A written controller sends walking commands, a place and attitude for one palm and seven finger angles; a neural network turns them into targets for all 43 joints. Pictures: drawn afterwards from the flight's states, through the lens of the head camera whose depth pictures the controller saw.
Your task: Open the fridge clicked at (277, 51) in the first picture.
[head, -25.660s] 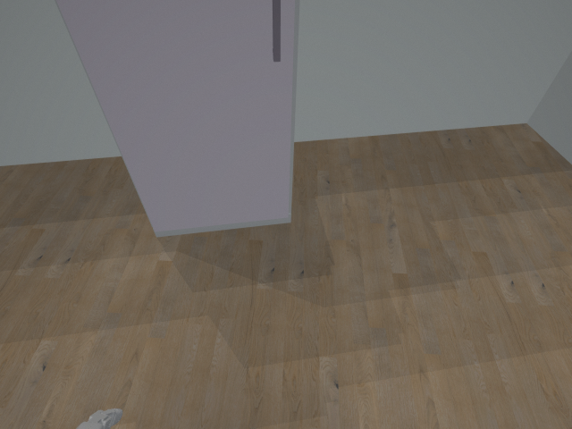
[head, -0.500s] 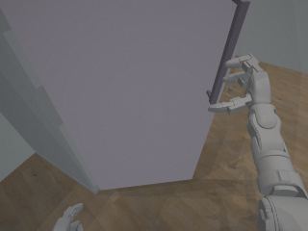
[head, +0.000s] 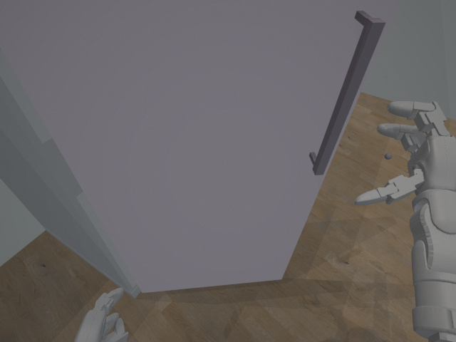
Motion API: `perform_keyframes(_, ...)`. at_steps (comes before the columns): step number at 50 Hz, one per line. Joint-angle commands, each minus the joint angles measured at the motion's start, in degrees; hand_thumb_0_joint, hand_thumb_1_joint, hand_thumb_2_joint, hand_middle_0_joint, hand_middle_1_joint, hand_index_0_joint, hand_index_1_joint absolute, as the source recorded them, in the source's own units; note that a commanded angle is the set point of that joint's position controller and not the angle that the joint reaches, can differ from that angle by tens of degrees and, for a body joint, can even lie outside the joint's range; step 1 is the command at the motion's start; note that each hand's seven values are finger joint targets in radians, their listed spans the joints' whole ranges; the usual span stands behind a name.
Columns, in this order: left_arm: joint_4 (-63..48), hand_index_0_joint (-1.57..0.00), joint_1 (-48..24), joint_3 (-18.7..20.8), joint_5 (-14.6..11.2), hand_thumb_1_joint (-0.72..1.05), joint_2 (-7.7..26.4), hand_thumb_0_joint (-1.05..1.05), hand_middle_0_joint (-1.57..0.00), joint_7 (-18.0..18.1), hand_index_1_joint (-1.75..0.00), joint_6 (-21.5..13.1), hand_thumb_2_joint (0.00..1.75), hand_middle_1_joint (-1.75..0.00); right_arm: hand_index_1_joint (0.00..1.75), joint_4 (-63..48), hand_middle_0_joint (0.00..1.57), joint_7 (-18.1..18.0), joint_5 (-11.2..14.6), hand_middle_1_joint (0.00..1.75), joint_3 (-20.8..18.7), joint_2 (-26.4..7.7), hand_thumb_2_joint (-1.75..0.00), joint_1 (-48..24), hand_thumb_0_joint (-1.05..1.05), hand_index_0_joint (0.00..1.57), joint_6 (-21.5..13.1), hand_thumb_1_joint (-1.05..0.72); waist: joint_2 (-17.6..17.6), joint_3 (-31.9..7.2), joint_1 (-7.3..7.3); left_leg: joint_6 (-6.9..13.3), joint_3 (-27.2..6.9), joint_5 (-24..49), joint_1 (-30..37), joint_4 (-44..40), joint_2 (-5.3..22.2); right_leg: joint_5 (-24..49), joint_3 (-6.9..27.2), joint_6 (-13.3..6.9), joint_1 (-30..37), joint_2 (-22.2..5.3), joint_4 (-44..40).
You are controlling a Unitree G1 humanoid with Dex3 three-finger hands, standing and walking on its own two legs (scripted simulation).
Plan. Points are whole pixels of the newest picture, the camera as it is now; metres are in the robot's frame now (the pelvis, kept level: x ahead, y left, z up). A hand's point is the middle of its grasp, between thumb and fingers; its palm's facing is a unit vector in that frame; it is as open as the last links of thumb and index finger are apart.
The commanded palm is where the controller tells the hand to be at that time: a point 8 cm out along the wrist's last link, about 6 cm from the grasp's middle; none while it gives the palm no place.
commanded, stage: slip the hand off the handle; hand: right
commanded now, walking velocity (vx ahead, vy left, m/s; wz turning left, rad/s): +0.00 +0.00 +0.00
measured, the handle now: (336, 107) +0.47 -0.17 +0.20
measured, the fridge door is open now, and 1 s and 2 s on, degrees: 52 52 52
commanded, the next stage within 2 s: draw the hand back to the body in 1.34 s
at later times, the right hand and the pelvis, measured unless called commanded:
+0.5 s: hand (414, 173) +0.32 -0.25 +0.19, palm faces +0.14 +0.98 -0.16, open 14.7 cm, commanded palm +0.29 -0.28 +0.19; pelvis +0.00 -0.01 +0.00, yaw -2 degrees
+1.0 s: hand (403, 220) +0.25 -0.20 +0.18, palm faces +0.14 +0.97 -0.17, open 14.7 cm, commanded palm +0.21 -0.25 +0.19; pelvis -0.02 +0.01 +0.00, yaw -2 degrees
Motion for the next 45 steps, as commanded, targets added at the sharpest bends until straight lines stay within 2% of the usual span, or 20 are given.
perform_keyframes(1, -8.2, -0.2, -3.3, 2.4, -0.6, 0.9, 7.0, 0.0, -0.2, 0.4, -0.3, -2.4, 0.9, -0.3, 1.15, -15.2, 0.25, 2.1, 1.5, 1.15, -2.1, -11.2, -0.2, -18.9, 0.0, 0.25, -1.0, 0.55, -2.3, -14.5, 0.34, -0.1, 0.9, 21.9, -1.1, -2.8, -0.1, 19.5, 2.9, -0.8, 13.1, 0.1, -1.0)
perform_keyframes(4, -8.6, -0.2, -3.7, 2.2, -0.7, 0.9, 6.9, 0.0, -0.2, 0.8, -0.3, -2.2, 0.9, -0.3, 1.15, -17.8, 0.25, 3.1, 2.2, 1.15, -0.9, -9.9, -0.2, -19.1, 0.0, 0.25, 0.6, 0.55, -2.6, -14.3, 0.66, 0.1, 1.3, 22.2, -2.0, -2.7, -0.1, 21.2, 3.8, -0.7, 14.6, -0.1, -0.5)
perform_keyframes(10, -8.6, -0.2, -4.3, 1.7, -0.3, 0.9, 6.6, 0.0, -0.2, 1.5, -0.3, -2.1, 0.9, -0.3, 1.15, -21.3, 0.25, 3.2, 2.6, 1.15, -3.1, -11.9, -0.2, -20.0, 0.0, 0.25, 0.2, 0.55, -3.7, -16.5, 0.33, 0.4, 1.8, 20.6, -2.6, -1.9, -0.2, 22.7, 5.3, -0.1, 16.7, -0.3, -0.1)
perform_keyframes(11, -8.7, -0.2, -4.7, 1.5, -0.3, 0.9, 6.5, 0.0, -0.2, 1.5, -0.3, -2.1, 0.9, -0.3, 1.15, -20.4, 0.25, 3.2, 2.7, 1.15, -2.9, -11.6, -0.2, -19.3, 0.0, 0.25, 0.4, 0.55, -3.7, -15.2, 0.35, 0.4, 1.9, 19.5, -3.2, -2.2, -0.3, 21.4, 5.3, 0.0, 16.2, -0.3, -0.3)
perform_keyframes(13, -8.2, -0.2, -4.6, 1.2, -0.3, 0.9, 6.8, 0.0, -0.2, 1.8, -0.3, -1.7, 0.9, -0.3, 1.15, -17.6, 0.25, 3.2, 2.6, 1.15, -4.9, -13.8, -0.2, -19.3, 0.0, 0.25, 0.7, 0.55, -1.9, -13.8, 0.33, 0.4, 1.8, 18.4, -2.7, -2.5, -0.2, 19.1, 5.3, -0.1, 13.9, -0.2, -0.7)
perform_keyframes(14, -8.4, -0.2, -4.9, 1.0, -0.3, 0.9, 6.5, 0.0, -0.2, 1.8, -0.3, -1.6, 0.9, -0.3, 1.15, -17.0, 0.25, 3.5, 2.7, 1.15, -3.7, -12.5, -0.2, -19.6, 0.0, 0.25, 1.0, 0.55, -1.6, -13.5, 0.4, 0.4, 1.9, 17.3, -2.9, -2.6, -0.2, 17.6, 5.4, -0.1, 13.4, -0.1, -1.0)
perform_keyframes(17, -8.5, -0.2, -5.1, 0.9, -0.4, 0.9, 6.8, 0.0, -0.2, 2.3, -0.3, -1.3, 0.9, -0.3, 1.15, -15.2, 0.25, 4.1, 2.8, 1.15, -6.6, -15.7, -0.2, -18.8, 0.0, 0.25, 1.6, 0.55, -1.8, -13.5, -0.24, 0.6, 1.6, 15.8, -2.1, -3.0, -0.1, 15.9, 5.3, -0.3, 12.4, -0.1, -1.3)
perform_keyframes(21, -10.2, -0.2, -6.2, 0.7, -0.5, 0.9, 6.0, 0.0, -0.2, 1.8, -0.3, -2.0, 0.9, -0.3, 1.15, -18.8, 0.25, 5.8, 3.9, 1.15, -3.5, -11.3, -0.2, -14.4, 0.0, 0.25, 1.3, 0.55, -4.4, -14.9, -0.98, 0.7, 2.0, 15.3, -2.2, -2.5, -0.2, 16.4, 5.8, 0.0, 13.8, -0.2, -1.4)
perform_keyframes(22, -10.5, -0.2, -6.3, 0.5, -0.5, 0.9, 6.0, 0.0, -0.2, 1.5, -0.3, -2.3, 0.9, -0.3, 1.15, -19.3, 0.25, 6.2, 4.4, 1.15, -2.1, -9.3, -0.2, -12.8, 0.0, 0.25, 1.1, 0.55, -3.4, -14.9, -1.14, 0.7, 2.0, 15.7, -2.0, -2.6, -0.2, 16.6, 5.7, -0.1, 13.5, -0.2, -1.1)
perform_keyframes(23, -10.3, -0.2, -6.4, 0.7, -0.6, 0.9, 6.1, 0.0, -0.2, 1.5, -0.3, -2.5, 0.9, -0.3, 1.15, -20.1, 0.25, 6.2, 4.5, 1.15, -2.9, -10.6, -0.2, -12.2, 0.0, 0.25, 0.8, 0.55, -3.4, -14.0, -1.13, 0.6, 2.1, 14.5, -2.5, -2.6, -0.2, 15.2, 5.9, 0.0, 13.0, -0.4, -1.4)
perform_keyframes(24, -10.6, -0.2, -6.4, 0.6, -0.6, 0.9, 6.1, 0.0, -0.2, 1.4, -0.3, -2.7, 0.9, -0.3, 1.15, -20.8, 0.25, 6.2, 4.7, 1.15, -1.7, -9.2, -0.2, -11.6, 0.0, 0.25, 0.7, 0.55, -2.6, -13.3, -1.03, 0.6, 2.3, 13.5, -3.0, -2.6, -0.3, 14.1, 6.2, -0.1, 12.8, -0.4, -1.7)
perform_keyframes(27, -10.5, -0.2, -7.1, 0.7, -0.6, 0.9, 6.5, 0.0, -0.2, 1.6, -0.3, -3.0, 0.9, -0.3, 1.15, -22.3, 0.25, 5.0, 4.7, 1.15, -4.4, -11.7, -0.2, -9.2, 0.0, 0.25, 0.7, 0.55, -0.5, -11.0, -1.7, 0.4, 1.9, 9.7, -3.0, -3.6, -0.4, 9.3, 5.8, -0.4, 10.5, -0.4, -2.6)
perform_keyframes(28, -10.6, -0.2, -7.4, 0.6, -0.6, 0.9, 6.3, 0.0, -0.2, 1.6, -0.3, -3.3, 0.9, -0.3, 1.15, -24.0, 0.25, 4.5, 4.8, 1.15, -4.2, -11.2, -0.2, -9.9, 0.0, 0.25, 0.7, 0.55, -0.9, -11.2, -1.57, 0.4, 1.9, 9.0, -3.1, -3.6, -0.2, 8.3, 5.9, -0.4, 10.5, -0.2, -3.0)
perform_keyframes(30, -10.4, -0.2, -7.8, 0.6, -0.4, 0.9, 6.2, 0.0, -0.2, 1.8, -0.3, -3.5, 0.9, -0.3, 1.15, -25.5, 0.25, 3.3, 4.6, 1.15, -6.6, -13.0, -0.2, -8.8, 0.0, 0.25, 0.7, 0.55, -1.2, -11.1, -2.03, 0.4, 1.8, 7.5, -2.7, -3.9, -0.3, 6.8, 5.8, -0.3, 10.3, -0.2, -3.6)
perform_keyframes(33, -10.6, -0.2, -8.9, 0.3, -0.3, 0.9, 5.5, 0.0, -0.2, 1.6, -0.3, -4.4, 0.9, -0.3, 1.15, -29.9, 0.25, 1.7, 3.7, 1.15, -4.2, -10.7, -0.2, -8.1, 0.0, 0.25, 0.1, 0.55, -4.4, -11.2, -1.98, 0.5, 1.6, 6.2, -2.8, -4.0, -0.2, 5.8, 5.5, -0.4, 11.0, -0.1, -3.6)
perform_keyframes(35, -10.3, -0.2, -8.7, 0.2, -0.2, 0.9, 5.5, 0.0, -0.2, 1.7, -0.3, -5.0, 0.9, -0.3, 1.15, -30.5, 0.25, 1.3, 3.6, 1.15, -3.0, -9.5, -0.2, -6.7, 0.0, 0.25, 0.0, 0.55, -3.9, -10.1, -1.61, 0.3, 1.6, 5.6, -3.3, -4.5, -0.2, 4.6, 5.4, -0.4, 10.9, 0.0, -3.7)
perform_keyframes(36, -9.9, -0.2, -8.5, 0.3, -0.2, 0.9, 5.6, 0.0, -0.2, 1.8, -0.3, -5.1, 0.9, -0.3, 1.15, -30.3, 0.25, 1.1, 3.5, 1.15, -4.1, -10.6, -0.2, -5.7, 0.0, 0.25, -0.1, 0.55, -3.6, -9.5, -1.64, 0.3, 1.6, 4.8, -3.2, -4.6, -0.3, 3.7, 5.5, -0.3, 10.6, -0.1, -4.0)
perform_keyframes(39, -10.3, -0.2, -9.1, 0.0, -0.3, 0.9, 5.4, 0.0, -0.2, 1.8, -0.3, -5.7, 0.9, -0.3, 1.15, -30.8, 0.25, 1.6, 3.7, 1.15, -1.3, -7.6, -0.2, -2.1, 0.0, 0.25, 0.7, 0.55, -2.4, -8.0, -1.65, 0.1, 1.4, 3.7, -3.4, -5.4, -0.1, 2.1, 5.2, -0.6, 9.9, 0.0, -4.3)
perform_keyframes(40, -9.9, -0.2, -9.1, 0.1, -0.4, 0.9, 5.4, 0.0, -0.2, 1.9, -0.3, -5.7, 0.9, -0.3, 1.15, -30.8, 0.25, 1.8, 3.8, 1.15, -1.7, -8.2, -0.2, -1.8, 0.0, 0.25, 1.0, 0.55, -2.6, -7.3, -1.5, 0.0, 1.2, 3.2, -3.4, -5.8, -0.1, 1.5, 5.1, -0.5, 9.7, 0.1, -4.4)
perform_keyframes(45, -10.6, -0.2, -9.8, -0.2, -0.4, 0.9, 5.0, 0.0, -0.2, 1.8, -0.3, -6.2, 0.9, -0.3, 1.15, -34.5, 0.25, 2.3, 4.9, 1.15, -2.1, -7.5, -0.2, 3.7, 0.0, 0.25, 2.6, 0.55, -0.2, -7.2, -2.41, -0.3, 0.8, 3.2, -1.9, -6.9, 0.3, 1.8, 4.6, -0.8, 9.6, 0.4, -4.4)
